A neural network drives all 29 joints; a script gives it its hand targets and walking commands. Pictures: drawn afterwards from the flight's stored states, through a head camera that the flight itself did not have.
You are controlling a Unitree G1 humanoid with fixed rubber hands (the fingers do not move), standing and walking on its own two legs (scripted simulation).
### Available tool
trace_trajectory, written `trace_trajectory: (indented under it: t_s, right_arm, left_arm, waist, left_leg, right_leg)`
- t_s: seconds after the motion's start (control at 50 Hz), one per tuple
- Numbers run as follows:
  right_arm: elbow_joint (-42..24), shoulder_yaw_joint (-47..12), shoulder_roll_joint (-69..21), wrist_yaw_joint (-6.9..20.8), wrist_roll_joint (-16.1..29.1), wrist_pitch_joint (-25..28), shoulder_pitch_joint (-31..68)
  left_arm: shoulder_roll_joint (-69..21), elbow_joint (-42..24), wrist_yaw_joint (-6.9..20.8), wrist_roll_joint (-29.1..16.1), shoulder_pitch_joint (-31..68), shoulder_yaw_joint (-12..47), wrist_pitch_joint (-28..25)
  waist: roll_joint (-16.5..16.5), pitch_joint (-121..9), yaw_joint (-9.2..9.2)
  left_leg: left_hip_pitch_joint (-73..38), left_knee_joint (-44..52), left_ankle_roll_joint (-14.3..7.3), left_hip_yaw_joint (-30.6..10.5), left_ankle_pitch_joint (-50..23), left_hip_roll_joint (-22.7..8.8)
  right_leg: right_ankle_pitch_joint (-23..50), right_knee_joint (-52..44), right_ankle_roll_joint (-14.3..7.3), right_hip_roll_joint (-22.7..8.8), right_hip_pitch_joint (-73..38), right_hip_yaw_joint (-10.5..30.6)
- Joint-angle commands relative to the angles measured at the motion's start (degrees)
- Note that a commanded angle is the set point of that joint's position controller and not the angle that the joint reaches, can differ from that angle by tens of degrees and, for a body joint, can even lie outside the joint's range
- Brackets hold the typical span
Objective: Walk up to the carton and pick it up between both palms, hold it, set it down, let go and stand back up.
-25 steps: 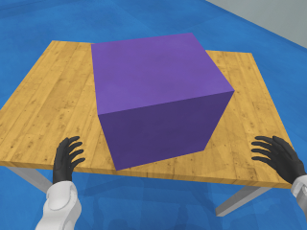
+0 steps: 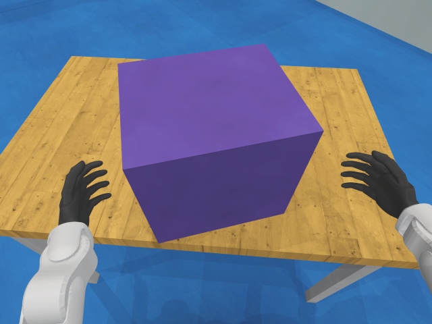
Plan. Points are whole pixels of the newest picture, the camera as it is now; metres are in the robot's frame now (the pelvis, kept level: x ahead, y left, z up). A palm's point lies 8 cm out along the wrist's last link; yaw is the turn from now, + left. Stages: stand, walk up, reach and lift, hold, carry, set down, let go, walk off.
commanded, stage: reach and lift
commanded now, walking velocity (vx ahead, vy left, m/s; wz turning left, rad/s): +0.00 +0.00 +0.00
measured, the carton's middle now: (209, 146) +0.43 +0.06 +0.05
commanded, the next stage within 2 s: none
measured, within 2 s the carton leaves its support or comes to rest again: neither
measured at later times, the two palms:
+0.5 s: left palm (59, 182) +0.27 +0.26 +0.14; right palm (376, 146) +0.39 -0.23 +0.13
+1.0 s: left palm (48, 146) +0.30 +0.27 +0.18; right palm (370, 100) +0.44 -0.20 +0.19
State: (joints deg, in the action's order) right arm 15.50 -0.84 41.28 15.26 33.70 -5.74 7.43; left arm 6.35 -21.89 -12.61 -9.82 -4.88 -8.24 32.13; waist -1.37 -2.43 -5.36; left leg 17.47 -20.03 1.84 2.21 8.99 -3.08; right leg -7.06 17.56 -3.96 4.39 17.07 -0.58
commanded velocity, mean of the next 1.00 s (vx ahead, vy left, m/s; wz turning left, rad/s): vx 0.00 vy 0.00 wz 0.00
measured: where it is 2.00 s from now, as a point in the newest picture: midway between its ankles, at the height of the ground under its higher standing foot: outside the picture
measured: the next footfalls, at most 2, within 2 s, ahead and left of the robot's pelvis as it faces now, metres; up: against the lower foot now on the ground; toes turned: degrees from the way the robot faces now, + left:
none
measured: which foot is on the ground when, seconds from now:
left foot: down 0.00-1.00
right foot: down 0.00-1.00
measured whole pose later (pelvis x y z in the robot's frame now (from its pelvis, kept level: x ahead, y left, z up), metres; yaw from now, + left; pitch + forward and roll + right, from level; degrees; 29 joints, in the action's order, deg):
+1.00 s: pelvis -0.02 +0.00 -0.01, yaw +3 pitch +11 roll +0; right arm 32.8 -3.5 42.2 11.6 31.0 -25.5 46.6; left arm 13.2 -6.1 -14.0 -14.7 31.2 -13.1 51.4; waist -2.1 -7.6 -9.3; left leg 26.4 -21.7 1.8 -0.3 6.8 -2.0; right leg -6.2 20.0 -3.8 3.3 25.4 -3.1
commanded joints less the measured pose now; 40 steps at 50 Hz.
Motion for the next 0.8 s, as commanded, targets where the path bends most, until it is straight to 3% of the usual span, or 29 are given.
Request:
trace_trajectory:
  t_s: [0.0,0.02,0.04,0.06,0.08,0.1,0.12,0.16,0.24,0.28,0.3,0.32,0.34,0.38,0.4,0.42,0.46,0.48,0.52,0.54,0.56,0.58,0.6,0.62,0.66,0.68,0.7,0.76,0.78]
  right_arm:
    - [-14.2,9.5,18.7,-1.4,0.2,0.8,23.8]
    - [-10.0,11.1,17.5,-1.5,-0.4,0.1,17.7]
    - [-14.7,9.0,17.1,-1.7,-0.3,-0.2,22.9]
    - [-10.9,10.3,18.7,-1.5,-0.1,-1.4,26.1]
    - [-14.3,9.5,16.5,-1.3,0.2,-1.9,24.5]
    - [-15.5,9.2,18.0,-1.4,0.4,-2.3,28.7]
    - [-10.0,9.7,16.4,-1.4,0.0,-3.5,25.7]
    - [-8.8,9.3,17.4,-1.4,-0.3,-5.6,30.1]
    - [-12.9,8.3,16.9,-2.4,-0.1,-7.2,39.5]
    - [-10.1,9.2,17.8,-2.5,-1.6,-8.5,39.1]
    - [-11.9,7.2,16.2,-2.7,0.0,-9.0,40.5]
    - [-8.4,9.2,17.9,-2.4,-1.8,-10.0,40.0]
    - [-7.6,9.9,17.9,-2.7,-2.5,-10.5,41.7]
    - [-5.7,9.7,18.1,-2.9,-1.5,-11.4,40.1]
    - [-7.1,8.7,18.5,-3.3,-1.0,-11.9,46.5]
    - [-5.7,10.1,18.0,-3.7,-3.2,-12.0,48.1]
    - [-1.8,8.7,16.6,-3.5,-1.3,-11.9,47.3]
    - [-5.6,10.2,19.4,-2.9,-0.9,-11.6,50.1]
    - [-3.7,10.1,18.7,-2.8,-2.2,-12.8,55.1]
    - [-3.0,7.5,17.2,-2.8,-2.4,-13.1,53.5]
    - [-4.1,9.5,18.7,-3.1,-2.1,-13.1,55.1]
    - [-0.9,7.5,17.1,-2.8,-1.9,-13.5,52.1]
    - [-2.4,8.4,19.8,-2.7,-0.3,-13.0,54.5]
    - [1.3,5.9,16.6,-2.7,0.0,-13.9,56.5]
    - [1.8,8.9,19.4,-2.7,-1.8,-13.9,55.1]
    - [0.3,7.9,18.5,-3.1,-1.7,-14.1,59.5]
    - [1.6,8.0,19.9,-2.8,-1.5,-14.9,59.1]
    - [-1.5,5.9,17.4,-3.8,-1.5,-14.7,66.1]
    - [2.9,4.3,16.8,-3.2,-1.8,-15.1,60.4]
  left_arm:
    - [9.5,-15.2,0.9,0.3,19.1,-6.7,-0.9]
    - [7.9,-14.8,0.7,-0.2,14.4,-5.1,-0.3]
    - [9.1,-13.3,1.0,-0.4,15.7,-6.7,0.1]
    - [7.3,-14.5,0.8,-1.2,21.9,-4.6,0.6]
    - [8.7,-15.1,0.8,-0.8,19.7,-7.7,1.0]
    - [9.2,-16.2,0.8,-1.5,23.5,-5.9,1.4]
    - [8.0,-13.0,0.6,-0.8,22.8,-6.5,2.1]
    - [9.9,-12.0,0.4,-0.4,24.2,-7.5,4.0]
    - [12.5,-12.1,0.2,-1.4,34.1,-9.1,6.4]
    - [11.7,-14.0,-0.2,-1.9,33.6,-8.5,7.4]
    - [12.1,-11.6,0.1,-2.5,32.6,-9.5,8.2]
    - [11.6,-11.3,0.2,-3.1,34.0,-8.5,8.7]
    - [11.9,-9.9,0.2,-3.0,32.2,-8.2,9.8]
    - [10.4,-10.6,-0.2,-3.3,31.8,-6.9,11.5]
    - [13.5,-12.2,0.4,-2.9,40.2,-9.1,12.3]
    - [12.6,-7.4,0.6,-2.9,40.6,-7.6,11.8]
    - [13.1,-6.5,0.3,-2.6,40.0,-8.3,12.2]
    - [13.1,-10.5,0.0,-3.9,41.2,-7.0,12.3]
    - [13.3,-9.6,-0.7,-3.6,47.1,-7.7,12.7]
    - [14.4,-6.0,-0.7,-3.7,45.7,-8.0,12.9]
    - [15.2,-11.5,-0.9,-5.1,50.8,-6.4,12.1]
    - [14.0,-6.7,-1.0,-4.8,45.8,-6.9,12.7]
    - [14.9,-8.5,-1.1,-4.5,45.0,-6.6,13.2]
    - [14.2,-5.1,-0.9,-4.4,48.0,-6.6,13.7]
    - [14.3,-7.2,-0.9,-4.9,46.2,-5.8,13.9]
    - [16.5,-7.7,-1.0,-4.4,54.4,-7.0,14.1]
    - [15.1,-5.3,-1.0,-4.6,51.6,-7.2,15.3]
    - [17.3,-6.2,-0.9,-5.0,57.7,-7.3,14.4]
    - [16.3,-0.3,-1.0,-3.6,50.2,-8.7,15.2]
  waist:
    - [9.5,-25.2,-1.04]
    - [7.8,-23.8,1.87]
    - [10.4,-24.6,-0.71]
    - [8.0,-26.5,1.14]
    - [8.2,-26.2,-0.85]
    - [8.9,-28.1,-0.68]
    - [7.9,-26.0,0.55]
    - [7.3,-24.4,-1.69]
    - [9.6,-28.4,-2.67]
    - [7.2,-30.6,-2.57]
    - [10.0,-32.0,-3.05]
    - [9.3,-31.0,-0.8]
    - [8.9,-31.0,-2.11]
    - [6.6,-31.2,-0.62]
    - [9.1,-32.2,-1.68]
    - [10.0,-31.4,0.4]
    - [7.4,-31.5,-0.8]
    - [6.1,-35.7,-0.86]
    - [6.5,-35.1,-1.61]
    - [9.9,-34.5,-2.39]
    - [8.2,-39.5,-0.42]
    - [7.6,-36.4,-1.26]
    - [5.7,-39.6,-2.3]
    - [7.0,-37.7,-2.39]
    - [3.9,-39.4,-0.55]
    - [5.8,-40.3,-1.79]
    - [7.5,-39.6,-0.77]
    - [8.8,-41.4,-2.17]
    - [8.2,-38.0,-2.87]
  left_leg:
    - [-1.0,-0.2,-0.4,-1.1,-15.2,2.4]
    - [-1.8,0.1,-0.6,-1.7,-15.1,3.4]
    - [-0.1,-0.1,-1.1,-1.6,-16.6,2.8]
    - [-2.0,0.2,-0.5,-1.4,-13.8,2.7]
    - [-0.2,-0.8,-0.8,-1.4,-12.3,2.5]
    - [-1.0,-0.3,-1.3,-1.4,-11.5,1.9]
    - [-0.6,0.1,-1.0,-1.5,-11.4,2.5]
    - [0.0,1.0,-1.1,-1.3,-9.8,2.5]
    - [1.2,-0.4,-1.7,-1.3,-9.5,2.6]
    - [0.1,-0.5,-1.1,-0.9,-11.9,2.6]
    - [0.9,-0.6,-1.1,-1.5,-15.0,2.5]
    - [0.9,-0.3,-1.3,-1.7,-11.7,2.3]
    - [2.1,0.3,-1.3,-1.7,-11.2,2.7]
    - [-0.9,-0.6,-0.9,-2.4,-16.7,2.6]
    - [-1.3,-0.5,-0.7,-1.8,-15.1,2.0]
    - [-0.1,-0.3,-1.1,-2.5,-12.7,2.6]
    - [0.2,-0.9,-1.0,-2.1,-14.4,3.1]
    - [-0.7,-1.2,-0.5,-1.6,-14.6,3.1]
    - [-1.6,-0.7,-0.6,-2.4,-11.7,2.1]
    - [1.6,-0.3,-0.9,-1.9,-10.5,2.6]
    - [-0.4,-1.1,-0.5,-2.2,-11.0,2.5]
    - [0.8,-1.0,-0.2,-2.0,-15.1,3.2]
    - [-2.4,-1.1,0.4,-1.9,-18.5,3.0]
    - [-1.5,-1.5,0.0,-2.2,-17.6,2.6]
    - [-1.4,-1.9,0.6,-3.0,-17.9,3.0]
    - [-1.9,-2.0,0.5,-3.0,-16.6,2.5]
    - [-1.2,-1.0,0.3,-3.0,-15.2,2.0]
    - [0.5,-1.7,0.1,-3.3,-16.0,2.6]
    - [2.4,-1.5,0.2,-2.4,-18.4,3.1]
  right_leg:
    - [23.9,-0.4,2.9,-5.2,-19.0,9.6]
    - [21.6,-0.6,2.8,-5.1,-17.2,8.3]
    - [23.9,-0.1,2.9,-4.8,-19.6,8.0]
    - [20.3,-0.6,2.1,-4.8,-17.3,8.4]
    - [13.9,-1.3,2.1,-5.2,-18.1,10.0]
    - [16.2,-1.0,2.3,-6.3,-17.2,9.5]
    - [13.5,-1.2,2.4,-5.7,-18.2,9.3]
    - [7.6,-1.8,2.6,-5.5,-16.7,9.1]
    - [11.1,-1.0,3.0,-5.8,-17.6,9.5]
    - [12.0,0.1,2.6,-4.8,-17.4,7.3]
    - [13.8,0.1,1.8,-4.1,-19.0,7.8]
    - [10.9,0.6,2.2,-4.5,-17.3,6.5]
    - [11.8,-0.2,2.8,-4.9,-18.0,7.2]
    - [16.6,0.7,2.2,-3.6,-16.4,4.9]
    - [17.6,0.1,2.7,-4.9,-17.0,6.5]
    - [16.3,0.9,3.4,-4.4,-15.7,6.0]
    - [16.6,1.0,2.3,-3.8,-16.3,5.0]
    - [14.4,2.1,2.1,-2.7,-15.6,4.1]
    - [9.5,0.0,2.5,-3.5,-12.8,4.6]
    - [10.2,0.8,3.3,-4.5,-16.1,5.3]
    - [12.5,2.3,3.4,-5.0,-15.0,5.6]
    - [14.3,2.5,2.7,-3.3,-16.2,4.1]
    - [17.4,2.7,2.5,-2.8,-15.0,4.2]
    - [16.3,2.1,2.4,-3.0,-15.0,4.8]
    - [15.7,2.2,2.7,-3.2,-14.9,3.3]
    - [16.1,2.6,2.8,-3.8,-14.4,3.6]
    - [14.4,1.8,3.1,-3.4,-15.1,3.5]
    - [18.5,3.0,3.9,-4.1,-17.1,4.3]
    - [19.1,3.1,3.3,-3.0,-19.4,3.5]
